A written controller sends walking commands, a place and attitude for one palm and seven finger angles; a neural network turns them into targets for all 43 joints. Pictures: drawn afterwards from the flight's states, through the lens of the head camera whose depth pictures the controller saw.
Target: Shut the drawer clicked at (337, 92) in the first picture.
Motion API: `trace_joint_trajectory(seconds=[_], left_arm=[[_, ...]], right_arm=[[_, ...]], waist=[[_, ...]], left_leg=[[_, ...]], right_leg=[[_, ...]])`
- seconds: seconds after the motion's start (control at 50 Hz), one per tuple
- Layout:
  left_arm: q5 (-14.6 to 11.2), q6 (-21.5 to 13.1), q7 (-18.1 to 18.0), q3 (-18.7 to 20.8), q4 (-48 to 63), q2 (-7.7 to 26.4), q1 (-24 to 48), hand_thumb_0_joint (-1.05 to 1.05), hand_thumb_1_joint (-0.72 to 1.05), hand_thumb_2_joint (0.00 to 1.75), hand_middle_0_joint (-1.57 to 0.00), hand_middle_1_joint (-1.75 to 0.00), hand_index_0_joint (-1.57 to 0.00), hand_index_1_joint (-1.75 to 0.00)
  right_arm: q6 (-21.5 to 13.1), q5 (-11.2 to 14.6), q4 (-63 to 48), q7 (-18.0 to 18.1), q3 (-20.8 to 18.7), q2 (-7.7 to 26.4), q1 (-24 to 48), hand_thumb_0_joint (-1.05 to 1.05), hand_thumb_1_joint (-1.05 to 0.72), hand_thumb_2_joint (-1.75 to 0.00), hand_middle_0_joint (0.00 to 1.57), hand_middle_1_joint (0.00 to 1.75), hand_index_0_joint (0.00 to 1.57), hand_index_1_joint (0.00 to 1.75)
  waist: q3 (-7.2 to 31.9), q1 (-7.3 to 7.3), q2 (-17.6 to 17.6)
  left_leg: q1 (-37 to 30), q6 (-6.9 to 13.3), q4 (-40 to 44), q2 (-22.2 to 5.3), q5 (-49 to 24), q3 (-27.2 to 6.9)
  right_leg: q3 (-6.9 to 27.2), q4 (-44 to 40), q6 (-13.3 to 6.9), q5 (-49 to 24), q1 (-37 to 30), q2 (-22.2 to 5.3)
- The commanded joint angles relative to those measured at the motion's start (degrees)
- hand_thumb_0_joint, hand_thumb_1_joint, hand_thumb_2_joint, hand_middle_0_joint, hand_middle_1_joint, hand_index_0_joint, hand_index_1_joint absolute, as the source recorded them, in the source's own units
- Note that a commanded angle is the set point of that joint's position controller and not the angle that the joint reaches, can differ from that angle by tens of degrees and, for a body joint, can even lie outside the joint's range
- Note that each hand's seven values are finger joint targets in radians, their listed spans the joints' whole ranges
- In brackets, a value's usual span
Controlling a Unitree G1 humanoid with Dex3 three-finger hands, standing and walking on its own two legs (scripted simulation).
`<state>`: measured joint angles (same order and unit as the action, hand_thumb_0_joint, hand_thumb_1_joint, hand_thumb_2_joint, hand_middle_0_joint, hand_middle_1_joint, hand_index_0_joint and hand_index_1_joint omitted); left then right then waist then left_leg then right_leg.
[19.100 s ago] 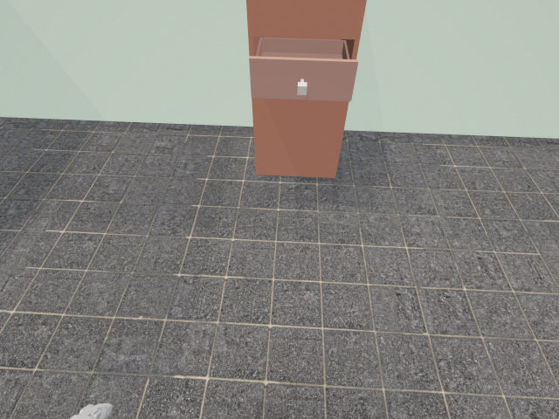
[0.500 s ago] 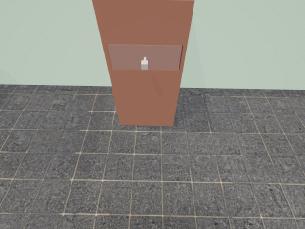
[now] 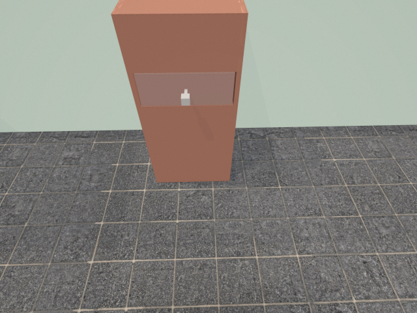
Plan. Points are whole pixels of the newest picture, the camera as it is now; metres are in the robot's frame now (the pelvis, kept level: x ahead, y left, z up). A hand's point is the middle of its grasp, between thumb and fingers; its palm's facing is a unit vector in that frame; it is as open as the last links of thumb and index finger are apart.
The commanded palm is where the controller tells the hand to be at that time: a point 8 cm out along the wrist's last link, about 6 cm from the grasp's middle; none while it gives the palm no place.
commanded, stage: let the arm hang, fingers relaxed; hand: left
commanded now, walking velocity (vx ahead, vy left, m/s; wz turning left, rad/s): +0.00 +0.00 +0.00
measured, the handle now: (185, 96) +0.89 +0.13 -0.13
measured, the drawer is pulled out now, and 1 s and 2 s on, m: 0.00 0.00 0.00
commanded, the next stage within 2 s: look to check the result in 0.02 s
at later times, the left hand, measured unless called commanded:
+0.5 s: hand out of the picture +0.04 +0.19 -0.17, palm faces +0.01 -0.97 -0.25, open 7.4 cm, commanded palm none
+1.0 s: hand out of the picture +0.08 +0.20 -0.16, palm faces +0.00 -0.96 -0.29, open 7.4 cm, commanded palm none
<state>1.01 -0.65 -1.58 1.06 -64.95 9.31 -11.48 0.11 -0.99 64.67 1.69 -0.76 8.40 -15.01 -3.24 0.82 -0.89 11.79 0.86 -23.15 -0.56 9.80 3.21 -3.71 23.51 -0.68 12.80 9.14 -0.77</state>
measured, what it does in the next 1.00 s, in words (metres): stands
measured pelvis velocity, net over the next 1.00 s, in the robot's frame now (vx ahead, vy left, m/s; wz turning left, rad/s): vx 0.02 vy -0.02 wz -0.01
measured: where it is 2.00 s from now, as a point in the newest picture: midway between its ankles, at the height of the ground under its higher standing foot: outside the picture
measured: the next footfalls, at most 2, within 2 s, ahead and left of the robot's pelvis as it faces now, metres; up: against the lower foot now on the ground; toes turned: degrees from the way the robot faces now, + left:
none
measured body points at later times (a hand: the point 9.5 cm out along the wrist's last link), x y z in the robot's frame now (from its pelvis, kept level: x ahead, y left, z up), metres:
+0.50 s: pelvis +0.02 -0.01 +0.00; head +0.03 -0.02 +0.45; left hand +0.04 +0.24 -0.15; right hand +0.04 -0.25 -0.16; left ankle +0.03 +0.11 -0.74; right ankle +0.00 -0.11 -0.74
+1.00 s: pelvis +0.02 -0.02 +0.00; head +0.04 -0.03 +0.45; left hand +0.08 +0.25 -0.14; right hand +0.06 -0.28 -0.15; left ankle +0.03 +0.11 -0.74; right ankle +0.00 -0.11 -0.74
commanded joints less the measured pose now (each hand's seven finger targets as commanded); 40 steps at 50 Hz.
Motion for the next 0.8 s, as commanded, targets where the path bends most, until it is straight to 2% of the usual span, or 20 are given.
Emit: trace_joint_trajectory(seconds=[0.0,0.1,0.18,0.32,0.38,0.44,0.58,0.64,0.7,0.78], left_arm=[[-0.4,-0.5,-0.5,1.1,1.2,7.6,-4.0,0.00,0.90,0.90,-0.20,-0.30,-0.20,-0.30],[-0.4,-0.5,-0.5,1.1,0.9,8.0,-3.6,0.00,0.90,0.90,-0.20,-0.30,-0.20,-0.30],[-0.4,-0.7,-0.4,1.2,0.9,8.6,-3.6,0.00,0.90,0.90,-0.20,-0.30,-0.20,-0.30],[-0.4,-0.8,-0.4,1.2,0.6,9.4,-2.5,0.00,0.90,0.90,-0.20,-0.30,-0.20,-0.30],[-0.3,-1.0,-0.4,1.4,0.7,10.1,-2.6,0.00,0.90,0.90,-0.20,-0.30,-0.20,-0.30],[-0.4,-0.9,-0.3,1.4,0.7,10.4,-1.7,0.00,0.90,0.90,-0.20,-0.30,-0.20,-0.30],[-0.3,-1.1,-0.2,1.5,1.0,11.8,-0.7,0.00,0.90,0.90,-0.20,-0.30,-0.20,-0.30],[-0.4,-1.1,-0.1,1.6,1.2,12.3,0.2,0.00,0.90,0.90,-0.20,-0.30,-0.20,-0.30],[-0.4,-1.3,-0.1,1.7,1.4,13.0,0.7,0.00,0.90,0.90,-0.20,-0.30,-0.20,-0.30],[-0.3,-1.3,-0.1,1.9,1.7,13.7,1.3,0.00,0.90,0.90,-0.20,-0.30,-0.20,-0.30]], right_arm=[[-0.5,-0.1,-1.2,0.3,-1.2,6.2,-2.9,0.00,-0.90,-0.90,0.20,0.30,0.20,0.30],[-0.4,-0.1,-1.0,0.4,-1.3,6.8,-2.0,0.00,-0.90,-0.90,0.20,0.30,0.20,0.30],[-0.5,0.0,-1.2,0.4,-1.3,7.8,-1.7,0.00,-0.90,-0.90,0.20,0.30,0.20,0.30],[-0.5,0.0,-1.0,0.4,-1.3,8.8,-0.5,0.00,-0.90,-0.90,0.20,0.30,0.20,0.30],[-0.6,0.0,-1.3,0.4,-1.5,9.6,0.3,0.00,-0.90,-0.90,0.20,0.30,0.20,0.30],[-0.5,0.0,-1.2,0.4,-1.3,9.9,1.0,0.00,-0.90,-0.90,0.20,0.30,0.20,0.30],[-0.7,0.0,-1.6,0.3,-1.4,11.6,2.2,0.00,-0.90,-0.90,0.20,0.30,0.20,0.30],[-0.7,-0.1,-1.5,0.2,-1.4,11.9,3.0,0.00,-0.90,-0.90,0.20,0.30,0.20,0.30],[-0.8,-0.1,-1.7,0.2,-1.5,12.6,3.2,0.00,-0.90,-0.90,0.20,0.30,0.20,0.30],[-0.9,0.0,-1.9,0.2,-1.5,13.3,3.7,0.00,-0.90,-0.90,0.20,0.30,0.20,0.30]], waist=[[0.7,-0.50,0.0],[-0.4,-0.40,-0.4],[1.2,-0.39,0.0],[0.6,-0.30,0.4],[1.7,-0.29,0.4],[0.3,-0.28,-0.4],[1.9,-0.40,0.7],[1.1,-0.39,0.7],[2.6,-0.31,0.7],[2.6,-0.37,0.9]], left_leg=[[-2.1,0.9,3.8,-5.5,-4.6,-5.4],[-2.7,0.8,4.1,-5.7,-4.3,-5.2],[-3.9,0.8,3.9,-5.8,-5.1,-5.3],[-4.1,0.7,4.5,-6.1,-5.7,-5.1],[-5.2,0.7,4.1,-6.1,-6.9,-5.2],[-4.4,0.5,4.9,-6.2,-5.5,-5.2],[-5.6,0.5,5.0,-6.5,-7.1,-5.4],[-5.3,0.4,5.6,-6.5,-6.2,-5.3],[-6.1,0.4,5.3,-6.6,-8.0,-5.3],[-6.2,0.3,5.4,-6.7,-8.8,-5.3]], right_leg=[[4.9,-5.8,-2.0,-3.4,1.8,-5.8],[5.0,-6.5,-2.1,-3.2,2.3,-5.7],[5.3,-6.7,-2.1,-4.2,1.3,-5.7],[5.2,-7.1,-2.0,-5.6,0.9,-5.7],[5.5,-7.2,-2.0,-7.7,0.4,-5.9],[5.5,-7.8,-2.0,-5.9,0.7,-5.8],[5.6,-7.9,-2.0,-7.8,-0.4,-6.0],[5.6,-8.4,-2.0,-7.1,-0.2,-6.2],[5.7,-8.1,-2.0,-9.8,-1.3,-6.3],[5.8,-8.1,-2.0,-11.1,-1.6,-6.2]])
